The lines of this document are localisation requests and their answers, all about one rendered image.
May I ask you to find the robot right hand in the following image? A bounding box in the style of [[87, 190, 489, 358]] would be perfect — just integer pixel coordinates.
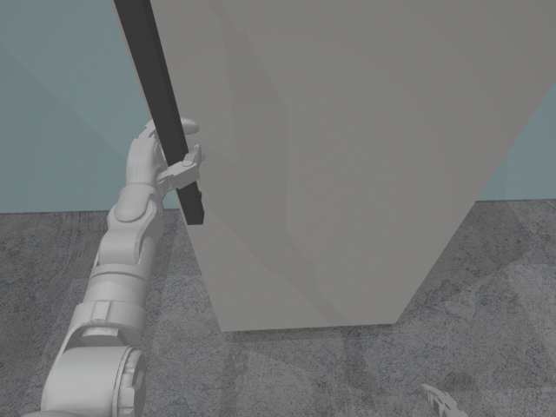
[[420, 384, 468, 417]]

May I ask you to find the fridge door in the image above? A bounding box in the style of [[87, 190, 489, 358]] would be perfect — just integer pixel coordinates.
[[110, 0, 556, 332]]

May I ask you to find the robot left upper arm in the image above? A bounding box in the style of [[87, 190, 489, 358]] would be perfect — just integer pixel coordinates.
[[21, 346, 146, 417]]

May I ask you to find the handle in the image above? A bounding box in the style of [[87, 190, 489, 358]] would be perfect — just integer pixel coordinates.
[[114, 0, 204, 225]]

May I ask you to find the left robot forearm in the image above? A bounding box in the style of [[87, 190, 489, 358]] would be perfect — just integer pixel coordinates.
[[41, 184, 164, 411]]

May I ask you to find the robot left hand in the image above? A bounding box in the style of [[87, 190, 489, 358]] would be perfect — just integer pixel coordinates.
[[125, 117, 205, 200]]

